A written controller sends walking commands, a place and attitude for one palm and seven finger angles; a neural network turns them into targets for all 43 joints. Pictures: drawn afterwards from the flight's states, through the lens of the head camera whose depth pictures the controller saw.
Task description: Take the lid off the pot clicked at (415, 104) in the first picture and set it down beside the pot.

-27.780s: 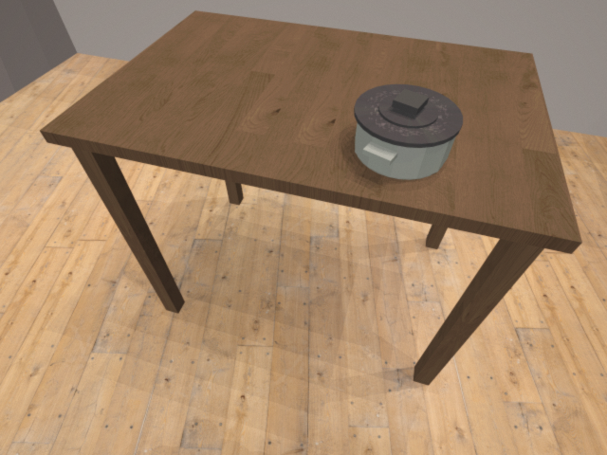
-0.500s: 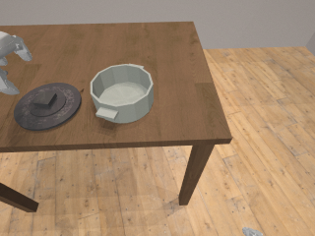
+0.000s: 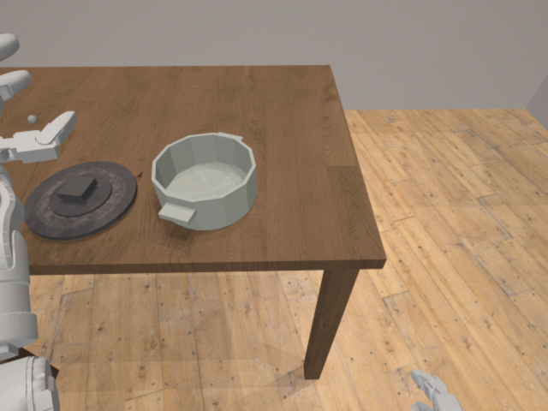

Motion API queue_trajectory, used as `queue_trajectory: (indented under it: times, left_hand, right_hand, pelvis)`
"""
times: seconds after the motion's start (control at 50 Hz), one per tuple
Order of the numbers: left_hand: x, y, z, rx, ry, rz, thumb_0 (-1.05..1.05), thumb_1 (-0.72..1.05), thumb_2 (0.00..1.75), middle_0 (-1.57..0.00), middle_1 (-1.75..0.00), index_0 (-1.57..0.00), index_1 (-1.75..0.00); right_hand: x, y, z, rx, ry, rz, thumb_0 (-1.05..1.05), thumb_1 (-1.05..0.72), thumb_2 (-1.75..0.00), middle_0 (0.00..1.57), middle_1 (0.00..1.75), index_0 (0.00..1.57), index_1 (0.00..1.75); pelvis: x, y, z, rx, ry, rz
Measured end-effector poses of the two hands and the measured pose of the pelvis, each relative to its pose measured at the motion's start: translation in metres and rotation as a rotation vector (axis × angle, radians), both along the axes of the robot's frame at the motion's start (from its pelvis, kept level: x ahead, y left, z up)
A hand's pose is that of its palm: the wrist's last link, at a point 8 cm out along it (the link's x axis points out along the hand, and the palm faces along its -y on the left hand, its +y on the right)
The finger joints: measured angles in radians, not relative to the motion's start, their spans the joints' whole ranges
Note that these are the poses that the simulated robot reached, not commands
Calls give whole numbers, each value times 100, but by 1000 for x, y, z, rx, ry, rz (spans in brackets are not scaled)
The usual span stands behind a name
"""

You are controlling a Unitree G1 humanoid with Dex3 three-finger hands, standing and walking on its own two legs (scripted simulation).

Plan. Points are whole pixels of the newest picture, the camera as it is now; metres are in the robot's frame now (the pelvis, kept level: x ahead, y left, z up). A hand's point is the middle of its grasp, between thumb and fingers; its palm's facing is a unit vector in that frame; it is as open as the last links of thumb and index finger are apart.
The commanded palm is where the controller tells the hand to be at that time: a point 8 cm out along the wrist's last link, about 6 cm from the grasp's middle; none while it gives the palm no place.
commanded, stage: draw the hand back to the body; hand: left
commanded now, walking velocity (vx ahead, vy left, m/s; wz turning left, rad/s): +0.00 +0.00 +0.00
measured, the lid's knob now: (77, 188) +0.45 +0.38 +0.06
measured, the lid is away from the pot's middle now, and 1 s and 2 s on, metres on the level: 0.23 0.23 0.23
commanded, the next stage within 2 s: step back with the hand held close in 1.38 s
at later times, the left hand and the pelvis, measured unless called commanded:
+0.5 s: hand (23, 176) +0.28 +0.27 +0.25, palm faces +0.54 -0.81 -0.21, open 8.2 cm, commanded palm +0.23 +0.30 +0.25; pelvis +0.00 -0.03 +0.00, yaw +1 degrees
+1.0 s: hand out of the picture +0.20 +0.25 +0.24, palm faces +0.49 -0.84 -0.25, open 7.4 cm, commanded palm +0.14 +0.28 +0.25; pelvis -0.02 -0.01 +0.00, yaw +0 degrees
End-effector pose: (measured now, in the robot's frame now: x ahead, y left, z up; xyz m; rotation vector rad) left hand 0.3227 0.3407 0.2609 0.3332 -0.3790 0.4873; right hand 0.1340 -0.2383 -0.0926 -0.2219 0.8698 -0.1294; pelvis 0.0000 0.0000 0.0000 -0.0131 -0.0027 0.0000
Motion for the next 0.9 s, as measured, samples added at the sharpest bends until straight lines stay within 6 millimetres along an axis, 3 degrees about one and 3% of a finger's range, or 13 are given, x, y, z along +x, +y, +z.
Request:
queue_trajectory:
  times: [0.22, 0.48, 0.58, 0.68, 0.9]
  left_hand:
    - [-38, -14, -7, -1, -11, 43, 0, 30, 85, -35, -53, -35, -54]
    - [-83, -33, -10, 11, -32, 36, 1, 62, 88, -27, -40, -27, -41]
    - [-102, -35, -3, 35, -71, 36, 1, 74, 89, -24, -36, -25, -36]
    - [-116, -36, -12, 18, -50, 28, 1, 83, 89, -22, -32, -22, -33]
    - [-151, -44, -8, 73, -93, -11, 1, 88, 90, -21, -30, -21, -31]
  right_hand:
    - [20, -28, -1, -17, -20, 12, 1, -91, -90, 20, 30, 20, 30]
    - [52, -13, 12, 23, -147, 73, 1, -91, -90, 20, 30, 20, 30]
    - [51, -4, 13, 36, -162, 85, 1, -90, -90, 20, 30, 20, 30]
    - [44, 2, 12, 42, -155, 95, 1, -90, -90, 20, 30, 20, 30]
    - [29, 12, 13, 32, -167, 91, 2, -90, -90, 20, 30, 20, 30]
  pelvis:
    - [7, -18, 0, 9, -17, 6]
    - [-1, -27, 0, 12, -51, 11]
    - [-5, -26, 1, 12, -63, 12]
    - [-10, -23, 1, 10, -76, 16]
    - [-17, -13, 2, 8, -97, 10]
